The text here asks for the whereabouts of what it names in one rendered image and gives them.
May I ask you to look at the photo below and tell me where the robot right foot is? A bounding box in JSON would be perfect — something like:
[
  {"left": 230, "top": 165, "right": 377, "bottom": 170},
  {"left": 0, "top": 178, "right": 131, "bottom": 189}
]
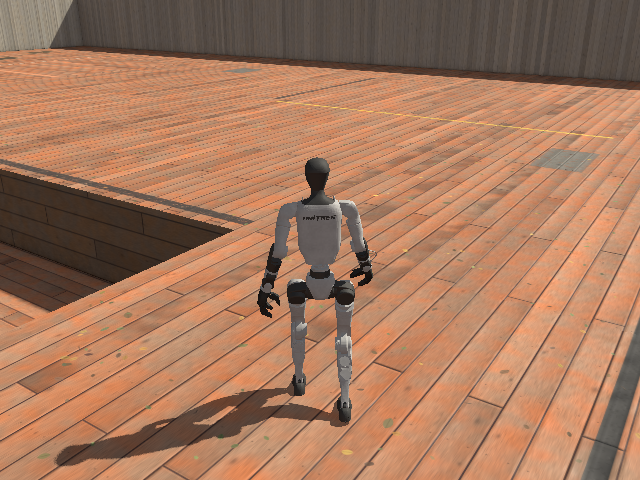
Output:
[{"left": 337, "top": 396, "right": 352, "bottom": 423}]

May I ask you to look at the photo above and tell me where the left robot thigh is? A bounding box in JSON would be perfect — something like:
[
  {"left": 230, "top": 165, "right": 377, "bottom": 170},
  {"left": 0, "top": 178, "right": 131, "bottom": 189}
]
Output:
[{"left": 287, "top": 279, "right": 307, "bottom": 340}]

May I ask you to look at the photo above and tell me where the right robot forearm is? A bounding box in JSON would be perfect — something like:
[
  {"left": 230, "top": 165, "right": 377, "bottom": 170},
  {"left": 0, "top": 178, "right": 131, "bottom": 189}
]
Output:
[{"left": 355, "top": 237, "right": 372, "bottom": 272}]

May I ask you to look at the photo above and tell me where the robot right upper arm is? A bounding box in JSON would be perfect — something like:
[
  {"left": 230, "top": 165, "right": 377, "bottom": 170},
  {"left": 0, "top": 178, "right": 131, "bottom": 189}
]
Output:
[{"left": 339, "top": 200, "right": 366, "bottom": 253}]

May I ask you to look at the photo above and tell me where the robot left upper arm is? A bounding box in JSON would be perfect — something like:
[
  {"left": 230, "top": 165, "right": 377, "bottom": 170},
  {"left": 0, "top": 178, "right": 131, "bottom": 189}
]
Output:
[{"left": 272, "top": 202, "right": 298, "bottom": 259}]

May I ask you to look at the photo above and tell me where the right robot hand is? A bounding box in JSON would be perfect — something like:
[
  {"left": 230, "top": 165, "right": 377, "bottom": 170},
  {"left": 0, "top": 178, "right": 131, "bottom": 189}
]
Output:
[{"left": 350, "top": 268, "right": 373, "bottom": 286}]

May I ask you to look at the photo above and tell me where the left robot forearm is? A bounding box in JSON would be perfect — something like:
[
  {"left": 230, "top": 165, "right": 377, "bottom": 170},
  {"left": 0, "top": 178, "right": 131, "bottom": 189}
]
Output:
[{"left": 260, "top": 243, "right": 282, "bottom": 293}]

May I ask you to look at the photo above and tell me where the left robot hand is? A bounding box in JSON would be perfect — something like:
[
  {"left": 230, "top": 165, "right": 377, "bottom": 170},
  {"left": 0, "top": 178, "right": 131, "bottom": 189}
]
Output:
[{"left": 257, "top": 289, "right": 280, "bottom": 318}]

